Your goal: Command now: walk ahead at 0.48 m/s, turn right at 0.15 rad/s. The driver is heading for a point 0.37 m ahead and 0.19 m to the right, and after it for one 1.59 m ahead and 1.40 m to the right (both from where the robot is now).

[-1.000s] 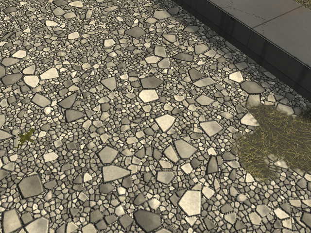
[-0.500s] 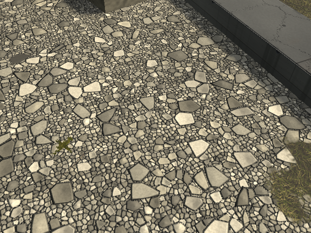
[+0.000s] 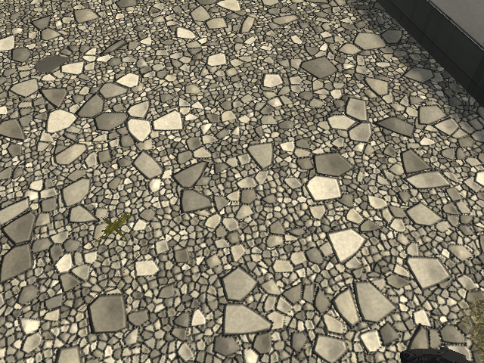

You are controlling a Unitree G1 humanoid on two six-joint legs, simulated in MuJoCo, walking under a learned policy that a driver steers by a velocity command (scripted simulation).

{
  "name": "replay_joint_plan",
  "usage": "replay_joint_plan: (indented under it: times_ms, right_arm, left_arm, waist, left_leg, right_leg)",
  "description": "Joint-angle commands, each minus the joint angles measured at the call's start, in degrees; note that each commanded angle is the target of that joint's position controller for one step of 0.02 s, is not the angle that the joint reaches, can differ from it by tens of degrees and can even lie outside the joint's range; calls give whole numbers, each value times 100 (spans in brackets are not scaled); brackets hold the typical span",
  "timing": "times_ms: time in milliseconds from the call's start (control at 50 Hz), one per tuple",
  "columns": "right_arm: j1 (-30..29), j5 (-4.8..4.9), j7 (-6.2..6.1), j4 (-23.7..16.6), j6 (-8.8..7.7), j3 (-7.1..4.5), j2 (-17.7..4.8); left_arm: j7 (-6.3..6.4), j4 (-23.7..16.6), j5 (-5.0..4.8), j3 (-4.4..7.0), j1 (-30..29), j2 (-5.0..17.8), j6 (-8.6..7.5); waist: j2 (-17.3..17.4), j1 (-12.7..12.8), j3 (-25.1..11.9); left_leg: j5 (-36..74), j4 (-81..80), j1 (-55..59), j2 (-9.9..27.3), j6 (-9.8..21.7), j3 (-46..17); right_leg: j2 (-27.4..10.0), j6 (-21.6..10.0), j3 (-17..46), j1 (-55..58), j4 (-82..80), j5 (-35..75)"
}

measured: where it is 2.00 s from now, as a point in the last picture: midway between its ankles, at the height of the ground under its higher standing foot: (424, 211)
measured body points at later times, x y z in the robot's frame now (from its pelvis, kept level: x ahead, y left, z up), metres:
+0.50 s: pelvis +0.26 +0.01 +0.01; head +0.30 +0.00 +0.45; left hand +0.49 +0.20 -0.11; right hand +0.18 -0.23 -0.14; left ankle +0.16 +0.10 -0.73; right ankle +0.40 -0.13 -0.69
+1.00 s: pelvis +0.53 -0.09 +0.01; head +0.55 -0.12 +0.46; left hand +0.66 +0.17 -0.11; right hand +0.58 -0.39 -0.10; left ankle +0.75 -0.03 -0.68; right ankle +0.41 -0.10 -0.73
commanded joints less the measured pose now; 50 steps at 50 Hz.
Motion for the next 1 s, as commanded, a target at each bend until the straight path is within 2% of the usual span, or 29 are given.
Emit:
replay_joint_plan:
  times_ms: [20,40,60,80,100,120,140,180,240,280,340,400,480,520,560,580,600,620,640,660,680,700,720,740,760,800,860,940,1000]
  right_arm:
    - [1028,-6,-156,18,-160,-237,-697]
    - [1940,-94,-239,272,-236,-330,-949]
    - [2653,-252,-337,294,-258,-463,-1531]
    - [2531,-106,-297,337,-184,-500,-1579]
    - [1925,9,-274,249,-153,-413,-1158]
    - [1457,38,-261,204,-191,-311,-763]
    - [1284,34,-254,240,-241,-263,-575]
    - [1284,65,-292,363,-341,-225,-449]
    - [1461,132,-295,488,-490,-259,-509]
    - [1620,121,-307,576,-501,-272,-510]
    - [1841,109,-315,713,-487,-253,-451]
    - [2027,114,-346,827,-477,-254,-519]
    - [2437,93,-424,1048,-388,-273,-632]
    - [2403,75,-473,1084,-323,-294,-755]
    - [2307,51,-507,1085,-230,-345,-947]
    - [2286,47,-498,1060,-171,-372,-1029]
    - [2157,70,-465,975,-145,-382,-1050]
    - [2291,118,-402,698,-182,-273,-526]
    - [1980,147,-310,289,-251,-297,-557]
    - [1283,84,-283,170,-322,-315,-739]
    - [1254,148,-263,127,-404,-278,-683]
    - [1389,130,-277,232,-410,-287,-666]
    - [1476,20,-280,248,-317,-283,-640]
    - [1624,-61,-261,285,-200,-270,-581]
    - [1630,-96,-238,261,-105,-269,-544]
    - [1430,-91,-203,149,-1,-250,-462]
    - [651,-67,-186,-139,27,-234,-480]
    - [-155,-22,-145,-414,-11,-178,-479]
    - [-585,21,-124,-605,-80,-141,-529]
  left_arm:
    - [61,-178,3,226,-143,1102,-24]
    - [50,-222,-33,201,-170,1043,-24]
    - [8,-477,-135,65,132,482,-31]
    - [38,-394,-197,117,520,529,28]
    - [61,-391,-60,231,24,942,84]
    - [5,-442,-52,216,-326,814,74]
    - [-31,-418,-49,198,-401,653,102]
    - [-119,-350,94,211,-308,548,259]
    - [-204,-462,96,225,-623,430,389]
    - [-238,-597,98,232,-1043,423,420]
    - [-279,-809,87,205,-1644,372,404]
    - [-335,-1012,102,126,-2244,271,373]
    - [-382,-1277,134,80,-2829,279,352]
    - [-353,-1283,146,111,-2697,350,360]
    - [-291,-1143,150,191,-2099,496,359]
    - [-253,-982,155,274,-1538,637,319]
    - [-179,-703,213,406,-642,873,270]
    - [-82,-649,255,597,-283,1513,282]
    - [-91,-781,99,675,-450,1868,337]
    - [-49,-734,4,636,-560,1650,387]
    - [-12,-713,-33,569,-842,1379,374]
    - [0,-726,-19,503,-1109,1127,339]
    - [24,-741,-60,458,-1277,995,290]
    - [26,-771,-71,420,-1353,913,230]
    - [12,-758,-87,413,-1280,926,159]
    - [-8,-707,-87,449,-1086,1089,88]
    - [-8,-654,-72,460,-697,1139,95]
    - [12,-618,-54,471,-269,1175,123]
    - [54,-628,0,480,-85,1238,138]
  waist:
    - [-623,-883,-449]
    - [-437,-1254,-1026]
    - [590,-1255,-1998]
    - [1265,-1005,-2439]
    - [434,-843,-1424]
    - [217,-719,-689]
    - [184,-575,-331]
    - [353,-353,-129]
    - [264,-264,-32]
    - [220,-312,88]
    - [160,-398,236]
    - [161,-537,302]
    - [153,-708,360]
    - [270,-575,181]
    - [434,-266,-216]
    - [426,-37,-554]
    - [133,415,-997]
    - [-798,325,-1522]
    - [-1250,148,-1848]
    - [-365,251,-1111]
    - [-173,16,-542]
    - [134,-292,-205]
    - [126,-484,-119]
    - [17,-595,-219]
    - [-30,-627,-282]
    - [-133,-620,-263]
    - [-350,-355,-68]
    - [-520,-12,-57]
    - [-561,132,-35]
  left_leg:
    - [-194,-565,1953,-453,302,106]
    - [-212,-661,3421,-7,459,-303]
    - [-1322,-819,5010,1783,776,-2395]
    - [-1658,-1703,5192,2558,1188,-4441]
    - [-2027,-1834,4323,2230,1000,-3688]
    - [-1732,-2065,3457,1957,874,-2819]
    - [-1207,-2291,2886,1689,685,-2168]
    - [-492,-2485,2326,1383,496,-1325]
    - [80,-2701,2334,1312,499,-687]
    - [297,-2777,2469,1250,493,-324]
    - [759,-2763,2635,1124,456,155]
    - [1396,-2649,2847,1102,365,553]
    - [2438,-2298,3658,1298,302,856]
    - [4006,-1720,3974,1352,242,1042]
    - [5341,-600,4117,1410,262,1147]
    - [5172,344,3941,1429,281,1139]
    - [4067,1778,3164,1314,146,1206]
    - [338,3704,1228,787,-91,1166]
    - [-2657,5150,-632,-410,-319,136]
    - [-2017,5032,-1285,59,-262,-571]
    - [-1460,4509,-1131,286,-241,-542]
    - [-1261,3946,-744,462,-261,-533]
    - [-1231,3630,-376,537,-346,-549]
    - [-1195,3414,-66,572,-427,-550]
    - [-1201,3283,20,547,-499,-492]
    - [-947,2878,-71,529,-612,-386]
    - [-290,2055,-495,504,-704,-324]
    - [344,1010,-654,306,-674,-363]
    - [372,427,-556,119,-583,-376]
  right_leg:
    - [-1315,-541,421,-616,1735,5770]
    - [-1083,-462,313,-1459,2967,4732]
    - [-512,-316,13,-2907,4919,1961]
    - [149,-296,190,-3938,6168,-880]
    - [-285,-370,471,-4287,6368,-415]
    - [-492,-378,431,-4247,6119,43]
    - [-651,-360,400,-4042,5840,269]
    - [-773,-273,345,-3711,5623,418]
    - [-826,-187,267,-4074,5522,823]
    - [-876,-123,211,-4529,5344,1242]
    - [-835,-56,65,-4840,4612,1854]
    - [-727,-85,-291,-4651,3603,2288]
    - [-549,-333,-709,-4561,2803,1954]
    - [-253,-544,-916,-4139,2629,1405]
    - [129,-822,-1042,-3394,2558,709]
    - [295,-979,-968,-2715,2335,496]
    - [226,-1209,-593,-1425,1791,605]
    - [-1315,-1729,1544,216,1690,127]
    - [-2293,-2522,4504,1044,739,401]
    - [-2125,-2268,3661,644,527,666]
    - [-1980,-2034,2941,-161,433,1192]
    - [-1646,-1735,2385,-830,360,1879]
    - [-1357,-1592,1960,-1272,316,2404]
    - [-1179,-1528,1691,-1495,281,2713]
    - [-1073,-1535,1584,-1586,283,3053]
    - [-903,-1487,1409,-1751,228,3191]
    - [-780,-1316,1462,-1673,160,2999]
    - [-762,-1169,1638,-1185,349,3004]
    - [-880,-1135,1854,-849,613,3323]
Next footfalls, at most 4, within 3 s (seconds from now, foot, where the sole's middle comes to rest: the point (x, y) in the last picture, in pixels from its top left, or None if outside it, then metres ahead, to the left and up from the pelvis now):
0.04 left None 0.20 0.10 -0.77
0.60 right None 0.45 -0.11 -0.77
1.12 left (312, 242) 0.81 -0.11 -0.77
1.64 right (426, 245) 0.83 -0.46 -0.77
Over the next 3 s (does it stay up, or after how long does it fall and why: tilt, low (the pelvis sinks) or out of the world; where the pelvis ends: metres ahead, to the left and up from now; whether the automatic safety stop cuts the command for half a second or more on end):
stays up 1.06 -0.84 0.01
